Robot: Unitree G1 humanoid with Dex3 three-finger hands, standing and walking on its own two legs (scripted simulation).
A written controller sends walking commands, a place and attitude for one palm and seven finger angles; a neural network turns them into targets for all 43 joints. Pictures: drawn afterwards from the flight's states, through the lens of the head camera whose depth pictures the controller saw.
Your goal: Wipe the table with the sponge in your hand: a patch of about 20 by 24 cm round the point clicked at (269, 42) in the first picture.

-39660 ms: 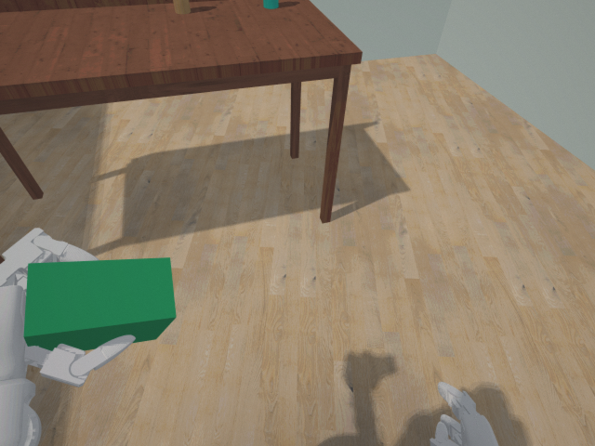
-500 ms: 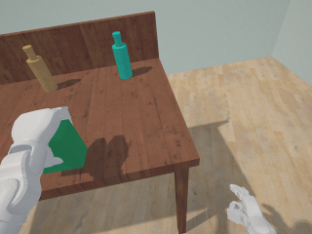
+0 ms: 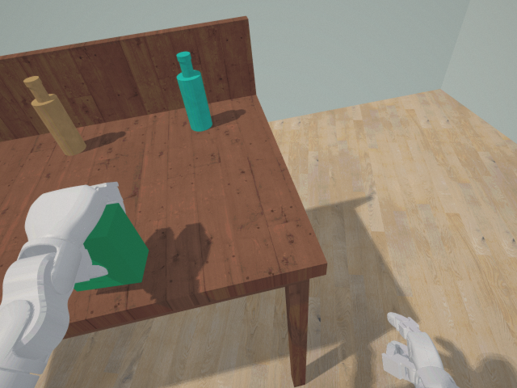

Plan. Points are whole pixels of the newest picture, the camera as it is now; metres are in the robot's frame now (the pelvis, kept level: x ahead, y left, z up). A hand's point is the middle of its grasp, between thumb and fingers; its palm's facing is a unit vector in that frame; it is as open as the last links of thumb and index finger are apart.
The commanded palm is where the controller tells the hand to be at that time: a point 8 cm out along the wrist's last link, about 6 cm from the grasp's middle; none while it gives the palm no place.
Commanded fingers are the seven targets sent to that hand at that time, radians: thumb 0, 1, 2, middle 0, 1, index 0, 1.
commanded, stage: move the sponge above the wiping area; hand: left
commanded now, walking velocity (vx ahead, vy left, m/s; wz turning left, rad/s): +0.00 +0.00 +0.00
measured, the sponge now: (103, 256) +0.26 +0.29 +0.09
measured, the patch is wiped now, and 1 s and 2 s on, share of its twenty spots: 0.00 0.00 0.00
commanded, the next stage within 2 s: lower the sponge onto the table in 0.66 s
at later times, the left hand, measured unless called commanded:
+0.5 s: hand (80, 243) +0.24 +0.28 +0.15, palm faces +0.07 -0.05 -1.00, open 10.3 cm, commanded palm +0.21 +0.29 +0.23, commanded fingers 0.00 0.10 1.30 -1.20 -1.60 -1.20 -1.60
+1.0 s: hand (82, 235) +0.25 +0.28 +0.16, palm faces +0.08 -0.04 -1.00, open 10.3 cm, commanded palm +0.22 +0.28 +0.23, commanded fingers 0.00 0.10 1.30 -1.20 -1.60 -1.20 -1.60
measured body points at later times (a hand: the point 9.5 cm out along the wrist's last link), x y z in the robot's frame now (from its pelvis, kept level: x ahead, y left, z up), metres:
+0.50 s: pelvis +0.00 +0.00 +0.00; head -0.02 -0.05 +0.45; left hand +0.23 +0.28 +0.21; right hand +0.25 -0.19 -0.08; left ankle +0.02 +0.12 -0.74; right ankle -0.01 -0.09 -0.74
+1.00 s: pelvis -0.01 +0.00 +0.00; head -0.03 -0.05 +0.45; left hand +0.24 +0.28 +0.21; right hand +0.22 -0.20 -0.09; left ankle +0.02 +0.12 -0.74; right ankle -0.01 -0.09 -0.74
